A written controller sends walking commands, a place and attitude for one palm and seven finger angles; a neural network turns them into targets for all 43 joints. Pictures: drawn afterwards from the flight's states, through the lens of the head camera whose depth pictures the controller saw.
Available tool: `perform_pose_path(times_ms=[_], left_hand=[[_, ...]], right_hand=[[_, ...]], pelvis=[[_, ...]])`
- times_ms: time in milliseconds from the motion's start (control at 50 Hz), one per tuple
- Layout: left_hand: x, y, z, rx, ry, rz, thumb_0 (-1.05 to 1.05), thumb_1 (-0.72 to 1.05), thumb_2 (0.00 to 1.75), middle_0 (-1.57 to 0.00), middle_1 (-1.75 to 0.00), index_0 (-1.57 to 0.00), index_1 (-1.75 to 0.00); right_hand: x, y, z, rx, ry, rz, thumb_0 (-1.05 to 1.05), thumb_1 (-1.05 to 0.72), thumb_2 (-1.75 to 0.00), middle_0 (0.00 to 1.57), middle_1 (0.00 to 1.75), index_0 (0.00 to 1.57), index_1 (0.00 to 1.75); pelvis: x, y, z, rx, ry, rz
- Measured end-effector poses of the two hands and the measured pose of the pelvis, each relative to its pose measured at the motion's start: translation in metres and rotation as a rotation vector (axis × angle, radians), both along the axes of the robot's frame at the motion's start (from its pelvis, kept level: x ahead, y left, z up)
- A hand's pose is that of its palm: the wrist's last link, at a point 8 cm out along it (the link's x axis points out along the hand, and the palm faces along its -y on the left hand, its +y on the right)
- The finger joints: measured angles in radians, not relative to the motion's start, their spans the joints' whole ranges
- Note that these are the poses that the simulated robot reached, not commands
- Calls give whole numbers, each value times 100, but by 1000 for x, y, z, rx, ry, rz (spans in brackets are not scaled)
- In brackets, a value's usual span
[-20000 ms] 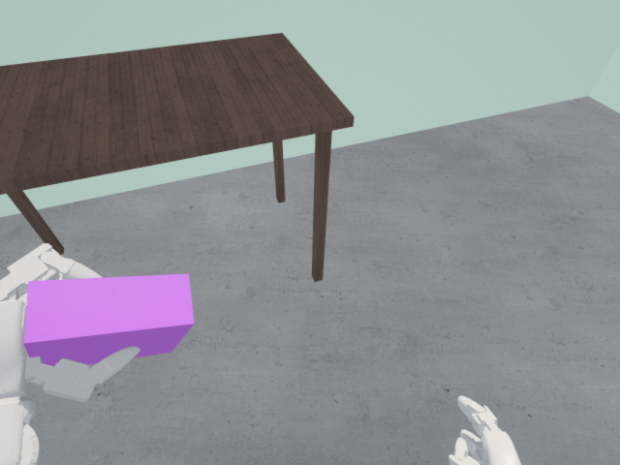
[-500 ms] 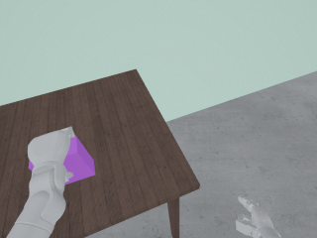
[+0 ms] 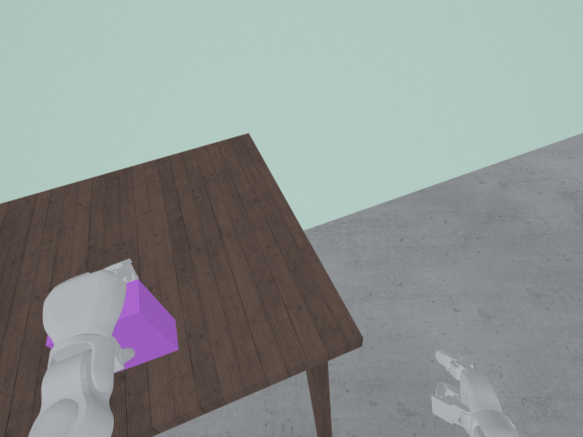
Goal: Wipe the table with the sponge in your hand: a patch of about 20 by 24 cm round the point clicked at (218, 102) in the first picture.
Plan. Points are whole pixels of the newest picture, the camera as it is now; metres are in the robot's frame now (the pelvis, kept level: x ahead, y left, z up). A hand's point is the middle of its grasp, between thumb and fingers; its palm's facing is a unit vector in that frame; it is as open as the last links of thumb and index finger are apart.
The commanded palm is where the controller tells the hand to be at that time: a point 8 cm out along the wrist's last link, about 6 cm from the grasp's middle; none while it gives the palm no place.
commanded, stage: slide across to the third lane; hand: left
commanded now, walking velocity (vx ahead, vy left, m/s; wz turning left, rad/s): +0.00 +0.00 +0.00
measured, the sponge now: (127, 337) +0.24 +0.27 +0.02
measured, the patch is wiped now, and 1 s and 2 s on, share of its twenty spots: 0.90 0.95 0.95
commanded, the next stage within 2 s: wipe forward along the third lane in 0.86 s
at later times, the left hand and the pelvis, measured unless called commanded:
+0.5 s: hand (131, 323) +0.23 +0.25 +0.07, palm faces +0.03 -0.06 -1.00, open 9.6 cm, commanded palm +0.21 +0.20 +0.11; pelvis -0.02 -0.01 +0.00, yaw +2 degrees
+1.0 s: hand (170, 308) +0.26 +0.20 +0.07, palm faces +0.05 -0.06 -1.00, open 9.6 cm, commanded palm +0.23 +0.18 +0.11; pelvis -0.03 -0.02 +0.00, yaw +1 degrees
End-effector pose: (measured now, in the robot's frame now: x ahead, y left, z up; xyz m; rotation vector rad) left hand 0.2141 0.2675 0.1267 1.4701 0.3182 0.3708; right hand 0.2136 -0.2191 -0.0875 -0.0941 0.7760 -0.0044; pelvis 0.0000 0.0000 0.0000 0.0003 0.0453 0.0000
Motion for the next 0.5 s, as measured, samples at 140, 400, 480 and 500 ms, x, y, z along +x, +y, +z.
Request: perform_pose_path(times_ms=[140, 400, 480, 500], left_hand=[[-8, -7, -1, -2, -2, 11, 3, -46, 109, -70, -149, -74, -144], [-3, -22, -2, 6, 23, -1, 1, -47, 109, -72, -147, -77, -140], [-1, -26, -2, 6, 20, -2, 1, -48, 109, -72, -147, -77, -139], [0, -28, -1, 7, 18, -5, 1, -48, 109, -72, -147, -78, -139]], right_hand=[[3, 4, 0, 0, -8, 17, 1, -91, -90, 19, 30, 20, 30], [11, 16, 5, 16, -46, 60, 1, -91, -90, 19, 30, 20, 30], [11, 18, 5, 24, -48, 72, 1, -91, -90, 19, 30, 20, 30], [11, 18, 4, 26, -48, 75, 1, -91, -90, 19, 30, 20, 30]], pelvis=[[-3, 0, 0, 2, -7, 4], [-13, -4, 0, 5, -28, 23], [-16, -6, -1, 6, -29, 28], [-16, -6, -1, 6, -29, 30]])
